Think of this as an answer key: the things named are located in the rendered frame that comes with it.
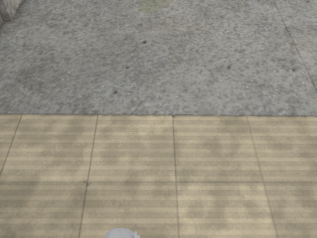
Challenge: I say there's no left robot thigh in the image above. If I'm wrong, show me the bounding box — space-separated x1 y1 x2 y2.
105 227 141 238

